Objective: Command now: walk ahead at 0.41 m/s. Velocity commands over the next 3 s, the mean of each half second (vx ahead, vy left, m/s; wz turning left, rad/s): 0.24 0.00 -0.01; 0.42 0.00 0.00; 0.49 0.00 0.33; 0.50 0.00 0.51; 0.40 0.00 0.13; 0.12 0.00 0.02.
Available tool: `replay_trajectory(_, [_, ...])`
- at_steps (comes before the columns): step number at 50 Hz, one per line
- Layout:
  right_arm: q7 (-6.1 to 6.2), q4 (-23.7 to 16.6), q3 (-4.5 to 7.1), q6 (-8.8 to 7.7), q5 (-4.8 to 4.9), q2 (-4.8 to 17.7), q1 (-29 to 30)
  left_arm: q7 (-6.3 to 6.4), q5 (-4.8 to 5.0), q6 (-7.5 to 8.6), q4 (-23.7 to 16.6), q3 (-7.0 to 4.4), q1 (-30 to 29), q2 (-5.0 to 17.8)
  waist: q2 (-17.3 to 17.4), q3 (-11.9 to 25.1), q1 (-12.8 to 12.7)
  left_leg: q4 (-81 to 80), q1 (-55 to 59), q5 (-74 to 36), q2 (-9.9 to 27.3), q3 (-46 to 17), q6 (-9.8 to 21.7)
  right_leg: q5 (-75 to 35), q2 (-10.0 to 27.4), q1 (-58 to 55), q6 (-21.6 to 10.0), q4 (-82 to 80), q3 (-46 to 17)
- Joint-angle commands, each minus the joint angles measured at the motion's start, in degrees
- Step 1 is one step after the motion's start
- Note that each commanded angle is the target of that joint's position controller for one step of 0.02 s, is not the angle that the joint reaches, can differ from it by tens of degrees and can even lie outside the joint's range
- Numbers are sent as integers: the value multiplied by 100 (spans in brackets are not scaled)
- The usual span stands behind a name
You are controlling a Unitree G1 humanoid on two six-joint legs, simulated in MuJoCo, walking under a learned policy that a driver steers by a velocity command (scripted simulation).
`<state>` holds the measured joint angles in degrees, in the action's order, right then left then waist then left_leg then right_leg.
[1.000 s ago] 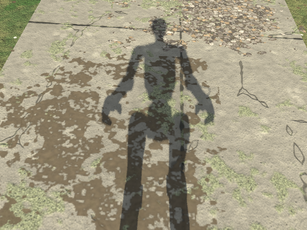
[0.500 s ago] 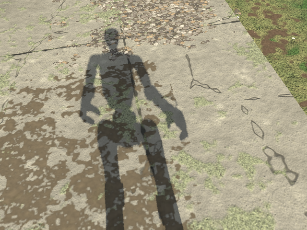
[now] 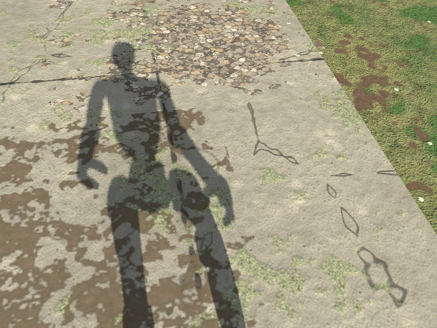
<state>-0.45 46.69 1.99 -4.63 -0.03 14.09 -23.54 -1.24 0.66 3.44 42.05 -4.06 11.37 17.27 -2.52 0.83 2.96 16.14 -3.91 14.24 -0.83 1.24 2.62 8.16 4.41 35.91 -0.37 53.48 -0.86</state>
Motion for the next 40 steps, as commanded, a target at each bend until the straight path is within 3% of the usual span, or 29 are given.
replay_trajectory(1, [75, -329, 230, -41, 10, 985, 195, -24, -13, 116, -581, 27, -827, 84, 768, -529, 44, -892, 33, -1525, 1120, -723, 774, -808, -11, 541, 161, -988, 106])
replay_trajectory(3, [121, -235, 240, 22, 10, 1049, 65, -83, -27, 161, -676, 80, -1155, -27, 783, -575, 142, -710, -207, -2371, 1003, -375, 686, -1185, -207, -49, 174, -1695, 302])
replay_trajectory(6, [130, -99, 265, 102, 65, 1133, -98, -181, 3, 186, -755, 57, -1310, 53, 896, -485, 126, -355, -1, -2832, 1184, -405, 629, -1339, -348, -494, 29, -2141, 244])
replay_trajectory(8, [151, -107, 295, 130, 94, 1179, 97, -199, -28, 196, -706, -22, -1058, 275, 970, -300, -120, 57, 297, -3296, 1299, -510, 493, -1132, -407, -811, -172, -2380, 123])
replay_trajectory(10, [178, -162, 308, 160, 120, 1180, 332, -133, -124, 214, -372, -169, -44, 578, 866, 319, -685, 1244, 328, -4184, 1021, -368, 252, -1500, -605, -2126, -442, -2780, 281])
replay_trajectory(11, [182, -230, 232, 146, 21, 976, 173, -62, -190, 216, -249, -234, 525, 900, 439, 965, -837, 2377, -324, -3149, 687, -204, -5, -3348, 2, -3491, -681, -2540, -177])
replay_trajectory(12, [132, -236, 30, 112, -117, 371, -744, -5, -350, 156, -238, -229, 803, 1201, -982, 1966, -474, 4645, -2213, 837, -46, -170, -422, -5151, 1703, -5658, -1750, -2113, -2117])
replay_trajectory(13, [87, 40, 40, 107, 19, 556, -1094, -29, -206, 86, -191, -126, 891, 794, -1160, 2834, -546, 5580, -2390, 2642, -233, -998, -529, -4657, 2051, -5694, -2191, -2517, -3078])
replay_trajectory(14, [73, -29, 188, 153, 175, 1058, -592, -47, -97, 22, -236, -81, 456, 639, -677, 2094, -593, 5842, -2689, 2416, 60, -984, -544, -3469, 1725, -4893, -1956, -2851, -2470])
replay_trajectory(15, [113, -180, 184, 218, 173, 1035, -22, -32, -55, -8, -245, -19, 9, 459, -327, 1332, -496, 5633, -2896, 2101, 290, -712, -552, -2593, 1414, -4126, -1679, -3082, -1988])
replay_trajectory(16, [173, -222, 187, 309, 85, 951, 278, -28, -72, -16, -239, 60, -338, 267, -48, 808, -372, 5229, -2800, 1808, 469, -633, -586, -2120, 1188, -3265, -1520, -3336, -1630])
replay_trajectory(17, [216, -241, 216, 408, 35, 950, 257, -22, -100, -24, -193, 25, -457, 358, -182, 624, -225, 4871, -2441, 1515, 592, -568, -575, -1174, 1029, -2581, -1409, -3674, -1432])
replay_trajectory(19, [245, -208, 195, 489, 30, 789, 100, -3, -133, -36, -106, -83, -555, 616, -496, 450, -104, 4382, -1945, 1211, 541, -301, -521, 630, 835, -1796, -1386, -4273, -1297])
replay_trajectory(21, [266, -227, 183, 447, 2, 726, 196, 48, -73, 10, -50, -120, -596, 679, -580, 377, -88, 3871, -1824, 987, 547, -236, -415, 1376, 823, -1576, -1405, -4575, -1274])
replay_trajectory(24, [218, -258, 159, 315, -21, 681, 544, 109, -6, 41, 30, -160, -581, 756, -479, 282, -145, 3074, -1667, 446, 594, -206, -264, 1587, 837, -1540, -1310, -4735, -1157])
replay_trajectory(28, [131, -271, 171, 200, 34, 730, 778, 114, 67, -35, 129, -184, -386, 865, -311, 181, -196, 2210, -1486, 203, 498, -35, -156, 1950, 924, -1705, -1201, -4650, -1187])
replay_trajectory(31, [112, -36, 212, 166, 16, 694, 285, 106, 102, -134, 153, -118, -463, 717, -162, 166, 113, 1422, -492, 156, 242, 245, 11, 2545, 639, -1162, -924, -4095, -925])
replay_trajectory(32, [127, 67, 235, 159, 24, 754, -58, 94, 69, -142, 113, -35, -572, 470, 69, 50, 258, 978, -180, 550, 414, -57, 146, 2606, 373, -803, -724, -3485, -679])
replay_trajectory(33, [167, 115, 286, 137, 0, 1039, -518, 55, -11, -111, -7, 105, -724, -23, 1114, 40, 349, 47, 270, 1644, 1502, -1660, 485, 2319, -202, -27, -335, -1631, -38])
replay_trajectory(34, [131, 40, 428, 129, -49, 1667, -432, 39, 55, 2, -190, 64, -780, 64, 2013, -478, 234, -865, 322, 3203, 2315, -3560, 1098, 2212, -709, 1388, -275, -478, 241])
replay_trajectory(35, [125, -90, 376, 23, -88, 1424, -163, 42, 87, 93, -185, -40, -826, 510, 1463, -657, 135, -949, 133, 3286, 2383, -3755, 1195, 1812, -323, 1638, -365, 171, -312])
replay_trajectory(36, [117, -170, 316, -59, -48, 1196, 141, 13, 111, 122, -110, -83, -643, 602, 1282, -627, -76, -861, 263, 2789, 2183, -3324, 1039, 1244, -194, 1789, -392, 281, -422])
replay_trajectory(38, [91, -223, 287, -101, 24, 1077, 329, 20, -9, 133, 22, -94, -617, 551, 983, -431, -132, -868, 379, 1643, 1837, -2463, 767, 540, -29, 1597, -292, 96, -358])
replay_trajectory(40, [109, -153, 239, -120, -16, 927, 159, 8, -36, 114, 53, -70, -761, 367, 873, -306, -94, -935, 288, 465, 1574, -1766, 692, -131, -30, 1231, -126, -64, -186])
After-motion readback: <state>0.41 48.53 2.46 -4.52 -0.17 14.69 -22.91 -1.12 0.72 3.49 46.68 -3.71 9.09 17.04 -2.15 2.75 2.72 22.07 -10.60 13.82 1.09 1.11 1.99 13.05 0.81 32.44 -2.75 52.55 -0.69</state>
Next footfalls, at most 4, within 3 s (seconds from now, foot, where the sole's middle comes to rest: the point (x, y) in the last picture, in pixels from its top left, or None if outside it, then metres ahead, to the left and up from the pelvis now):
0.22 right None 0.29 -0.14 -0.79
0.64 left None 0.27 0.10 -0.79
1.12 right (254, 301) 0.59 -0.16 -0.79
1.66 left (167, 229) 0.86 0.12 -0.79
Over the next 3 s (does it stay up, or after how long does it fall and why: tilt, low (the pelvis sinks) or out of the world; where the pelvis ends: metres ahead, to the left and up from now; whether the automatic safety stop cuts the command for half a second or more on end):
stays up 1.25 0.19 -0.02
